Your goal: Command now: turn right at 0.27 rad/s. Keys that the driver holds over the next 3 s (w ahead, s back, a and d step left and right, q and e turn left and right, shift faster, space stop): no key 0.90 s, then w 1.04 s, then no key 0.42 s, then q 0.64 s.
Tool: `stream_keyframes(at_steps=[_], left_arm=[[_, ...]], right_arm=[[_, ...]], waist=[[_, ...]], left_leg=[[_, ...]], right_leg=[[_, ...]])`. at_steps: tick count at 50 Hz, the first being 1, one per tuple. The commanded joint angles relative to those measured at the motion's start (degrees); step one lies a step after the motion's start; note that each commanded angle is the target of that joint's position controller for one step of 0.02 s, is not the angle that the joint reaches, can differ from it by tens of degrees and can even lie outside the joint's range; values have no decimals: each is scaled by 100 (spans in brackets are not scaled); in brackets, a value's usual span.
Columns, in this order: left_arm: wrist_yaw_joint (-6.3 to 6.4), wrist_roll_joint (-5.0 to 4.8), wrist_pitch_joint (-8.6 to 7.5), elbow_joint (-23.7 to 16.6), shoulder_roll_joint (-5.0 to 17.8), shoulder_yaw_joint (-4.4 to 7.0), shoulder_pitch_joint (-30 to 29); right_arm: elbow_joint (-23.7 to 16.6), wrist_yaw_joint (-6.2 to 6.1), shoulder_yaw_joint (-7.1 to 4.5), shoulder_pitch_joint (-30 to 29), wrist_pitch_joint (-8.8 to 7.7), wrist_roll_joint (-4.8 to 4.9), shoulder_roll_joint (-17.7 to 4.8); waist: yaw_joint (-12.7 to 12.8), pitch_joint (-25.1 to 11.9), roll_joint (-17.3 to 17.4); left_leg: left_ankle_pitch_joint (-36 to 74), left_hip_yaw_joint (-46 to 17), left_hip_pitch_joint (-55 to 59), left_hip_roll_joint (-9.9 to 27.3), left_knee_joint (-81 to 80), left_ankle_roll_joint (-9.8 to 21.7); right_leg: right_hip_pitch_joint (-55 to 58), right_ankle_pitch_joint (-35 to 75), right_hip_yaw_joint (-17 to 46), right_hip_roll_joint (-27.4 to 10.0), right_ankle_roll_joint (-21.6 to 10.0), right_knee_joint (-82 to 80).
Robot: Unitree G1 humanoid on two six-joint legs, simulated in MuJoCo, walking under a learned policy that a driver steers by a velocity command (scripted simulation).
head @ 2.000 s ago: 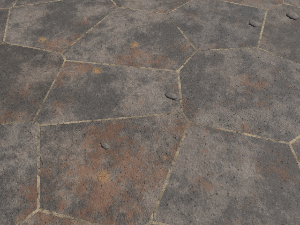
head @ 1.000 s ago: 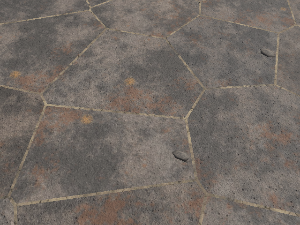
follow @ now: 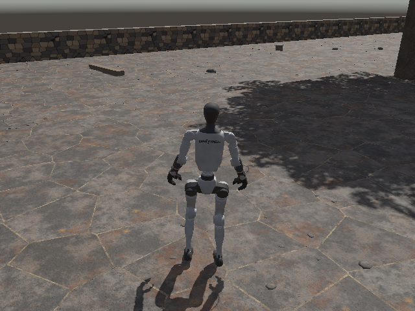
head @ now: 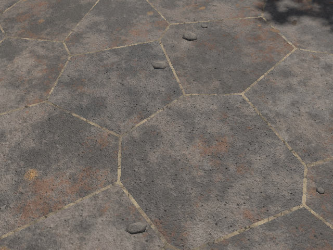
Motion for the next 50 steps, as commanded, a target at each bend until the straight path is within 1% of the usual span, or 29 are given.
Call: stream_keyframes(at_steps=[1,3,4,5,6,7,8,9,10,11,12,14,19,22,26,35,45,46,47,48,49,50], left_arm=[[-22,23,-33,-300,916,249,-25],[-64,-8,-27,-241,848,210,-87],[-74,-42,-27,-215,780,176,-186],[-76,-85,-36,-176,684,136,-239],[-74,-50,-78,-117,557,93,-71],[-81,82,-134,-101,435,57,148],[-98,81,-171,-64,338,55,383],[-80,145,-169,-1,509,71,162],[-73,115,-151,1,615,123,-75],[-57,86,-109,6,584,128,-205],[-53,83,-69,-14,566,130,-218],[-64,58,-62,40,468,117,-160],[-49,44,-113,230,364,126,-32],[-23,41,-128,330,350,136,43],[18,36,-138,458,355,147,133],[94,20,-134,777,334,155,241],[136,-2,-131,1304,296,159,267],[140,-5,-126,1406,234,145,352],[146,-32,-123,1470,215,147,369],[146,-63,-147,1480,229,158,331],[132,-88,-213,1409,227,154,169],[100,-131,-316,1303,212,139,-37]], right_arm=[[-440,58,-25,-284,-92,43,-359],[-422,85,-20,-207,-112,55,-365],[-378,104,-6,-85,-135,48,-309],[-314,124,18,82,-170,7,-238],[-311,123,23,162,-202,-87,-338],[-359,92,-42,265,-216,-176,-740],[-270,102,-28,-47,-212,-168,-740],[-372,129,63,-284,-235,-129,-355],[-362,137,87,-292,-258,-133,-281],[-343,136,81,-247,-290,-125,-364],[-324,135,81,-191,-331,-108,-397],[-253,103,114,-28,-361,-104,-348],[-209,59,168,54,-314,-91,-276],[-158,61,193,64,-305,-84,-244],[-47,75,220,85,-308,-77,-207],[317,73,252,185,-321,-57,-186],[806,43,274,324,-325,-40,-223],[894,33,281,419,-315,-41,-204],[944,10,250,457,-290,-8,-299],[973,-19,185,533,-264,39,-498],[1021,-48,139,730,-258,71,-650],[1049,-74,84,834,-277,89,-823]], waist=[[185,-657,-1066],[156,-577,-1035],[37,-558,-971],[-113,-544,-871],[-82,-627,-675],[122,-792,70],[467,-737,880],[294,-629,756],[165,-513,614],[96,-441,520],[51,-371,457],[25,-338,306],[-46,-303,-76],[-52,-291,-191],[-44,-276,-224],[-32,-204,-157],[-51,-112,-142],[-52,-229,-90],[-75,-131,47],[-133,43,309],[-227,252,598],[-279,509,819]], left_leg=[[-180,-12,322,61,-700,35],[-133,9,625,45,-1256,93],[209,52,914,24,-1826,148],[994,98,1386,3,-2695,235],[1761,-175,1930,241,-2990,355],[3055,-791,2370,949,-2842,627],[2699,-1007,1862,1185,-2773,1118],[1782,-1010,1477,1044,-2936,1184],[1241,-810,1445,801,-2940,991],[1070,-670,1406,654,-2894,834],[963,-612,1371,599,-2882,765],[907,-496,1380,510,-2806,695],[863,-387,1478,395,-2674,693],[872,-350,1485,347,-2648,695],[901,-309,1468,296,-2651,690],[908,-279,1416,237,-2754,686],[930,-292,1457,210,-2916,718],[341,-285,1507,176,-3010,743],[-592,-379,1471,178,-3134,835],[-1599,-717,1456,352,-3342,1040],[-2463,-1425,1538,844,-3744,1349],[-2889,-2221,1539,1470,-4154,1701]], right_leg=[[670,1851,1303,-1428,-1085,-517],[595,1829,1455,-1410,-1068,-436],[524,1800,1448,-1322,-982,-338],[371,1635,1394,-1187,-808,-267],[146,1176,1346,-1003,-520,-222],[-145,371,948,-569,-185,292],[-24,-444,362,-175,96,177],[319,-285,306,-264,269,59],[307,-73,305,-234,267,74],[317,151,329,-243,217,88],[314,330,392,-266,183,51],[335,451,444,-301,134,-19],[281,595,481,-321,174,-88],[320,670,497,-338,206,-110],[408,768,505,-357,229,-119],[577,899,473,-362,268,-152],[687,951,392,-340,322,-267],[729,473,284,-251,318,-255],[547,-324,89,-81,295,-86],[133,-1159,-159,106,272,275],[-439,-1460,-344,138,264,745],[-880,-1355,-463,-26,243,1224]])
Next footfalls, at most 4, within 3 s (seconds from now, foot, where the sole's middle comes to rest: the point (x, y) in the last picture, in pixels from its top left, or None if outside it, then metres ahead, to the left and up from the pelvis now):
0.12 left None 0.05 0.15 -0.78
1.20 right None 0.11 -0.11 -0.78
1.68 left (160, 246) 0.49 0.11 -0.78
2.18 right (212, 184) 0.75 -0.12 -0.78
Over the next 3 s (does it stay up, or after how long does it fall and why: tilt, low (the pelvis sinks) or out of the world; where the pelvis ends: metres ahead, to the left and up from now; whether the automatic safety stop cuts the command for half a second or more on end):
stays up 0.66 -0.04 0.00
